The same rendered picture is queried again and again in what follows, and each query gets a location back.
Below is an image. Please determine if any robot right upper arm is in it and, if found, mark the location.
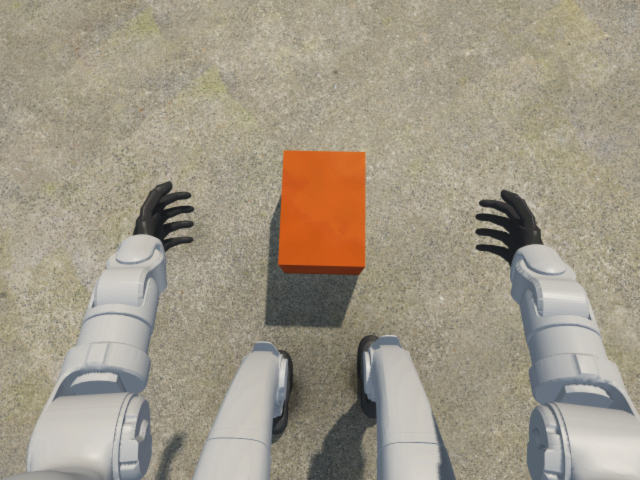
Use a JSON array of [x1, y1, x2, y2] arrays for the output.
[[527, 402, 640, 480]]

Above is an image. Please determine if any robot left upper arm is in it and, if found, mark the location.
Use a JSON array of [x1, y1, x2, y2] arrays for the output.
[[3, 392, 152, 480]]

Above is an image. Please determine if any robot left thigh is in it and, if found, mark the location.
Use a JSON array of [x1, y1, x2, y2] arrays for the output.
[[192, 351, 288, 480]]

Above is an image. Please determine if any robot left forearm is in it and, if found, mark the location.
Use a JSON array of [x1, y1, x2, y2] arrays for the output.
[[26, 234, 167, 472]]

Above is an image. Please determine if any right robot hand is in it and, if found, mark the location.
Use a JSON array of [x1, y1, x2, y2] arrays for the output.
[[475, 190, 543, 267]]

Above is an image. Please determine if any robot right forearm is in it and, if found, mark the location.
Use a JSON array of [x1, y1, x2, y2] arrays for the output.
[[510, 244, 640, 422]]

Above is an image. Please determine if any carton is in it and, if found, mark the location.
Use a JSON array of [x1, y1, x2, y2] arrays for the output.
[[278, 150, 366, 275]]

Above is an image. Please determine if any robot left foot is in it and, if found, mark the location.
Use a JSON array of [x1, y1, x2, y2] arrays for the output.
[[272, 350, 293, 434]]

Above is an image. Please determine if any left robot hand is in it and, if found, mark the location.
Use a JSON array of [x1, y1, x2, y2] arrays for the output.
[[132, 181, 194, 252]]

